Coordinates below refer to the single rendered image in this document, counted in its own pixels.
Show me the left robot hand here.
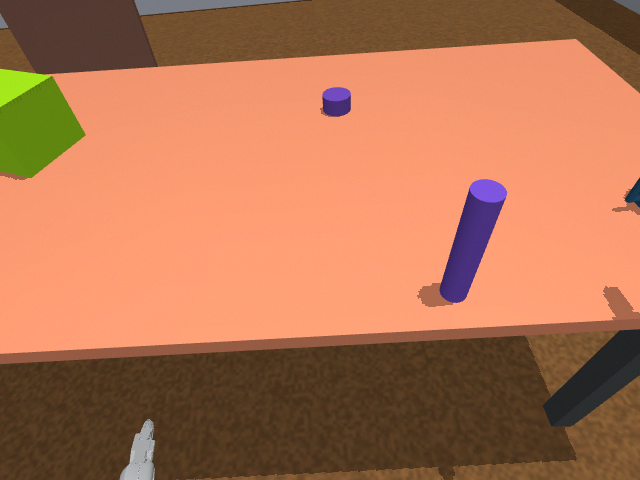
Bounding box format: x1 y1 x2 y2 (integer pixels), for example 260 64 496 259
119 419 155 480

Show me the table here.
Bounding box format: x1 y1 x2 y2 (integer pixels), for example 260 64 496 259
0 39 640 427

